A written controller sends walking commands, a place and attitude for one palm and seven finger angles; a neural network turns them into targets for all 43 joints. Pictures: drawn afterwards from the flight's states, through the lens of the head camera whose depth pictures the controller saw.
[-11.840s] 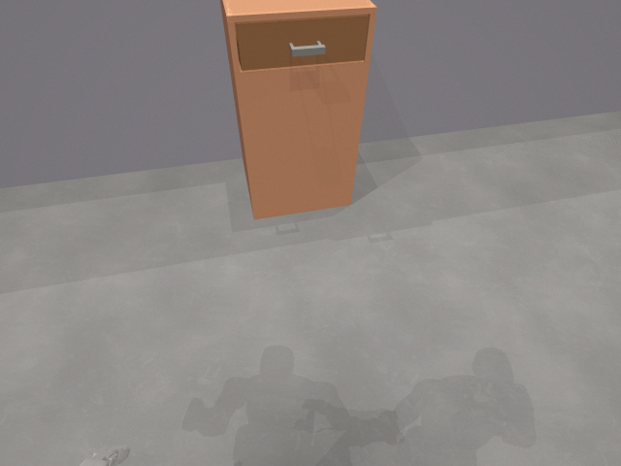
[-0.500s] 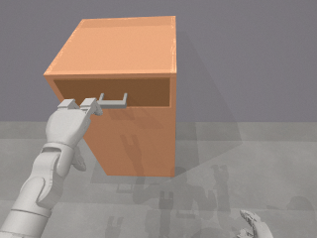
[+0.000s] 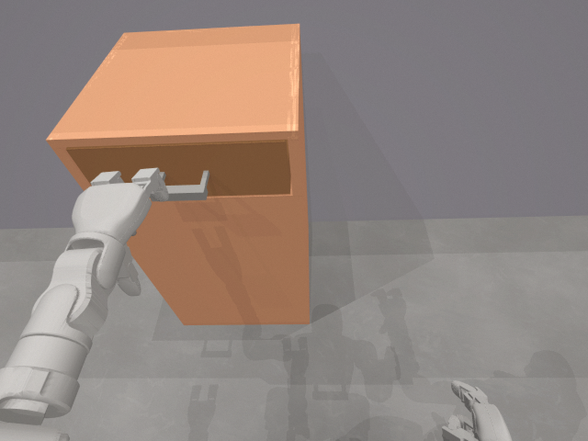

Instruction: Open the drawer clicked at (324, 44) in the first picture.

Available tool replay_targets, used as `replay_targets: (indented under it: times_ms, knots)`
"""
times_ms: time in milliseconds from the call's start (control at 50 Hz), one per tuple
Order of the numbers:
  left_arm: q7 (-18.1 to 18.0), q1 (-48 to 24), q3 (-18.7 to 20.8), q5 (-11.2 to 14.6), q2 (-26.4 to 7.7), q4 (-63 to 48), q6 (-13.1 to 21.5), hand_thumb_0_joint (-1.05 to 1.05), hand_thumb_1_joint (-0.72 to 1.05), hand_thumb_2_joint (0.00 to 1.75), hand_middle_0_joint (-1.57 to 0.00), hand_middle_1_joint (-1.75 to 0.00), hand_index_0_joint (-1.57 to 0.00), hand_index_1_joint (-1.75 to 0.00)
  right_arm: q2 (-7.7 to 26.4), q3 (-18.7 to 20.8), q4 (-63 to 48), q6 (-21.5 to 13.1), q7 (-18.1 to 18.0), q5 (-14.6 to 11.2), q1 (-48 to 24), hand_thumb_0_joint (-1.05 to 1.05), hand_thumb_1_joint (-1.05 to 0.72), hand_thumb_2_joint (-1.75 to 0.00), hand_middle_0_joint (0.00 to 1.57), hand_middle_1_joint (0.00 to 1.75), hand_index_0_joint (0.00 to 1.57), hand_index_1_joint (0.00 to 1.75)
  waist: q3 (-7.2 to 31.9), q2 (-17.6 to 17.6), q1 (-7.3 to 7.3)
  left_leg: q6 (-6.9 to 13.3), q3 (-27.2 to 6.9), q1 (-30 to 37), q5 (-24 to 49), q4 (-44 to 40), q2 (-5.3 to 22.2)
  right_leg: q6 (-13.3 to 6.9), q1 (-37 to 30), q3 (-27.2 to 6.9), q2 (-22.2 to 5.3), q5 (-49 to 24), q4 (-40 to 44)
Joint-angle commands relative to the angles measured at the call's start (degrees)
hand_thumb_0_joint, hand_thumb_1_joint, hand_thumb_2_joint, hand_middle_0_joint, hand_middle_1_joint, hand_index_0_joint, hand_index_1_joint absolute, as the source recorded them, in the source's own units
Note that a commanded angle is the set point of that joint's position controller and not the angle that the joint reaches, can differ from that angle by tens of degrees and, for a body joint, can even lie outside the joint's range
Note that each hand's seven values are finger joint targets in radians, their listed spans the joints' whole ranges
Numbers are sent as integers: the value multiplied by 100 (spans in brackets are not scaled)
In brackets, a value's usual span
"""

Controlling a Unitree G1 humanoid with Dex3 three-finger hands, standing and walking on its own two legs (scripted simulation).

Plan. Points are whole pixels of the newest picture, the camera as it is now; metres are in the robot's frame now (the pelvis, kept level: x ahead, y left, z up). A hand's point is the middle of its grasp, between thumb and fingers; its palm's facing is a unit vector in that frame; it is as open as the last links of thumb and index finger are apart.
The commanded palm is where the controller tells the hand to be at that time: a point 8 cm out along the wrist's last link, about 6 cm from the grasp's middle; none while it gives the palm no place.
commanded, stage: move the hooked fingers above the handle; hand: left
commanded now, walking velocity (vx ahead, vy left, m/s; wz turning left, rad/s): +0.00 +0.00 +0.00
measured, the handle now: (181, 184) +0.54 +0.29 -0.01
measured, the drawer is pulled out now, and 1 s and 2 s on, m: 0.00 0.00 0.00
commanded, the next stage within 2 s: none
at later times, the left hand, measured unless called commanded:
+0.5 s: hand (151, 204) +0.43 +0.28 +0.06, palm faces -0.03 +0.00 -1.00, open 13.8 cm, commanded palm +0.41 +0.27 +0.13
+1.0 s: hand (164, 193) +0.47 +0.28 +0.05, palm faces -0.09 +0.01 -1.00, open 13.8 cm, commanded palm +0.46 +0.27 +0.11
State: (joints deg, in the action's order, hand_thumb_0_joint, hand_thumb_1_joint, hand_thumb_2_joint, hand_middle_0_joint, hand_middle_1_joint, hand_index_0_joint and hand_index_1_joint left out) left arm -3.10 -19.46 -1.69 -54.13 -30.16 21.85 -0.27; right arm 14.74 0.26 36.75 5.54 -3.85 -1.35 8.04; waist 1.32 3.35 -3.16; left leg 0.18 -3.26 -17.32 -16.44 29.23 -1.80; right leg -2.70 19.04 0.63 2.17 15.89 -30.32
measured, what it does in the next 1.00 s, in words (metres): stands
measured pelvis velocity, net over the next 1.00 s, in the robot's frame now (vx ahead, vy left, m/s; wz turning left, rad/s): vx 0.01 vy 0.03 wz -0.02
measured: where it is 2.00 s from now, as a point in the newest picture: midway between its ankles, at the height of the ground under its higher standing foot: outside the picture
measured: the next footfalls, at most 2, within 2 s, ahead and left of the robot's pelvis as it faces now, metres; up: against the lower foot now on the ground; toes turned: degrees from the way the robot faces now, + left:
none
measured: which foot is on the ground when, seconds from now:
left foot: down 0.00-1.00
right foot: down 0.00-1.00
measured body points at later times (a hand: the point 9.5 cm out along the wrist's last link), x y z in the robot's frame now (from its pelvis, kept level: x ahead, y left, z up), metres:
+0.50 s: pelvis +0.01 +0.02 -0.01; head +0.07 +0.00 +0.44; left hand +0.42 +0.28 +0.12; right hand +0.11 -0.24 -0.14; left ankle -0.02 +0.12 -0.73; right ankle -0.01 -0.09 -0.73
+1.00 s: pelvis +0.01 +0.03 -0.01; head +0.08 +0.01 +0.43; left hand +0.47 +0.27 +0.10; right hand +0.05 -0.24 -0.15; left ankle -0.02 +0.12 -0.73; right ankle -0.01 -0.09 -0.73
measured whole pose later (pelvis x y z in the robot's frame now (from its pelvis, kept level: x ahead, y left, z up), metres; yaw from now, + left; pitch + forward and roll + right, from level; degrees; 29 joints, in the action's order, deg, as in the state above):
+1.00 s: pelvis +0.01 +0.03 -0.01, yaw -1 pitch +14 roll -1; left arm -9.7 -44.2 -2.4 -59.9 -30.9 55.1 2.4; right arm 14.7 2.8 39.0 7.0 -2.0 -0.7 18.3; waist 5.7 2.8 3.0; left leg 2.1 -1.6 -31.8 -20.3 38.1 -2.4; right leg -0.8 32.6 -0.7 1.8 18.1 -36.6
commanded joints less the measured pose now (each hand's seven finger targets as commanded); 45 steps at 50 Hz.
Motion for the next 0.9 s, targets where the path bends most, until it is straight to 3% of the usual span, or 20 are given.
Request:
replay_targets:
  times_ms: [0, 120, 140, 180, 220, 240, 300, 340, 380, 420, 460, 520, 600, 660, 680, 780, 840, 860, 880]
  knots:
    - [-114, -1994, 712, -6, -1514, -866, 149, 0, -50, 30, -30, -120, -30, -120, 674, 270, -759, -188, -52, 16, -258, 0, -90, -90, 20, 30, 20, 30, 1847, -408, 59, 254, 449, -117, 1595, -30, -230, 169, -1302, -272, -251, -2257, 191]
    - [-265, -2344, 605, 0, -1289, -1036, 615, 0, -50, 30, -30, -120, -30, -120, 665, 421, -712, -204, -18, 29, 104, 0, -90, -90, 20, 30, 20, 30, 2165, -207, 152, 279, 360, 67, 1942, 204, -205, 98, -881, -163, -155, -2246, -39]
    - [-345, -2349, 822, 0, -1482, -906, 642, 0, -50, 30, -30, -120, -30, -120, 694, 436, -675, -207, -15, 25, 172, 0, -90, -90, 20, 30, 20, 30, 2109, -310, 149, 282, 340, -16, 1924, 222, -188, 93, -852, -165, -140, -2212, -29]
    - [-532, -2492, 995, -87, -1653, -549, 620, 0, -50, 30, -30, -120, -30, -120, 697, 440, -588, -177, -15, 0, 266, 0, -90, -90, 20, 30, 20, 30, 2020, -311, 131, 258, 352, -207, 1841, 219, -186, 75, -757, -129, -131, -2063, -95]
    - [-710, -2728, 939, -152, -1575, -434, 552, 0, -50, 30, -30, -120, -30, -120, 678, 450, -563, -167, 18, -3, 314, 0, -90, -90, 20, 30, 20, 30, 2106, -135, 123, 234, 354, -184, 1916, 228, -176, 42, -663, -89, -114, -2005, -154]
    - [-802, -2807, 1144, -217, -1819, -272, 498, 0, -50, 30, -30, -120, -30, -120, 709, 464, -520, -160, 24, -1, 357, 0, -90, -90, 20, 30, 20, 30, 2164, -229, 117, 231, 334, -239, 1966, 241, -166, 26, -693, -81, -84, -1977, -169]
    - [-948, -3158, 833, -322, -1578, 34, 301, 0, -50, 30, -30, -120, -30, -120, 695, 469, -497, -153, 59, -6, 459, 0, -90, -90, 20, 30, 20, 30, 2304, -24, 177, 202, 352, -145, 2053, 260, -131, 9, -532, -24, -71, -1923, -240]
    - [-938, -3111, 836, -364, -1633, 326, 166, 0, -50, 30, -30, -120, -30, -120, 736, 485, -492, -128, 69, 6, 531, 0, -90, -90, 20, 30, 20, 30, 2480, -71, 185, 203, 350, -131, 2182, 284, -117, 2, -619, -23, -51, -1996, -258]
    - [-837, -3106, 560, -341, -1379, 443, 72, 0, -50, 30, -30, -120, -30, -120, 746, 484, -532, -104, 91, -18, 576, 0, -90, -90, 20, 30, 20, 30, 2470, -66, 242, 212, 357, -56, 2264, 298, -83, 14, -539, 3, -55, -2047, -260]
    - [-718, -3219, 503, -330, -1393, 647, 38, 0, -50, 30, -30, -120, -30, -120, 795, 494, -511, -79, 84, -23, 647, 0, -90, -90, 20, 30, 20, 30, 2423, -229, 311, 232, 357, -50, 2284, 325, -49, 29, -480, -5, -47, -2069, -236]
    - [-592, -3321, 352, -308, -1235, 697, 93, 0, -50, 30, -30, -120, -30, -120, 801, 498, -544, -60, 79, -29, 707, 0, -90, -90, 20, 30, 20, 30, 2392, -352, 367, 246, 307, -14, 2346, 337, -28, 31, -401, 11, -35, -2028, -228]
    - [-527, -3651, 225, -336, -1128, 650, 285, 0, -50, 30, -30, -120, -30, -120, 787, 510, -511, -42, 86, -10, 808, 0, -90, -90, 20, 30, 20, 30, 2331, -196, 420, 224, 221, 156, 2536, 387, 15, 12, -114, 40, -23, -1885, -257]
    - [-729, -3961, 553, -437, -1379, 610, 552, 0, -50, 30, -30, -120, -30, -120, 760, 538, -442, -23, 114, 37, 989, 0, -90, -90, 20, 30, 20, 30, 2537, -24, 365, 161, 125, 314, 3037, 507, 67, -10, 69, 61, 6, -1883, -384]
    - [-997, -4247, 596, -513, -1378, 995, 544, 0, -50, 30, -30, -120, -30, -120, 746, 541, -364, -29, 171, 57, 1084, 0, -90, -90, 20, 30, 20, 30, 2388, 94, 403, 115, 107, 137, 2862, 541, 64, -32, 320, 99, 31, -1660, -448]
    - [-1088, -4216, 807, -595, -1615, 1252, 495, 0, -50, 30, -30, -120, -30, -120, 762, 541, -315, -22, 175, 53, 1102, 0, -90, -90, 20, 30, 20, 30, 2298, 36, 376, 97, 130, 0, 2762, 532, 66, -49, 336, 113, 41, -1615, -473]
    - [-1289, -4592, 592, -715, -1533, 1749, 170, 0, -50, 30, -30, -120, -30, -120, 806, 551, -286, -17, 227, 90, 1241, 0, -90, -90, 20, 30, 20, 30, 2682, 121, 474, 109, 206, -76, 2673, 607, 52, -33, 319, 93, 41, -1685, -522]
    - [-1142, -4808, 434, -666, -1456, 1941, 119, 0, -50, 30, -30, -120, -30, -120, 859, 578, -280, 3, 206, 102, 1385, 0, -90, -90, 20, 30, 20, 30, 2919, -131, 631, 171, 238, -131, 2646, 663, 42, 6, 129, 57, 33, -1870, -484]
    - [-1066, -4841, 284, -609, -1311, 1943, 148, 0, -50, 30, -30, -120, -30, -120, 858, 588, -288, 0, 203, 93, 1418, 0, -90, -90, 20, 30, 20, 30, 2930, -63, 663, 189, 249, -64, 2644, 669, 48, 27, 153, 31, 22, -1903, -449]
    - [-995, -4744, 420, -597, -1460, 2039, 190, 0, -50, 30, -30, -120, -30, -120, 879, 598, -265, 17, 179, 87, 1455, 0, -90, -90, 20, 30, 20, 30, 2942, -227, 659, 212, 257, -78, 2610, 683, 60, 38, 107, 17, 27, -1947, -436]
